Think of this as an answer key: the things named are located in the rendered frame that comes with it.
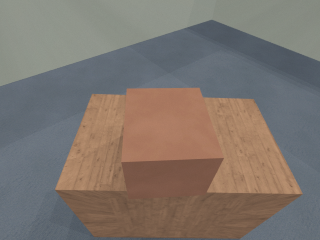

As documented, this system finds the pedestal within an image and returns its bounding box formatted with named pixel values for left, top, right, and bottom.
left=55, top=94, right=303, bottom=239

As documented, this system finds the carton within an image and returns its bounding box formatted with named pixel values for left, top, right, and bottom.
left=121, top=88, right=224, bottom=200

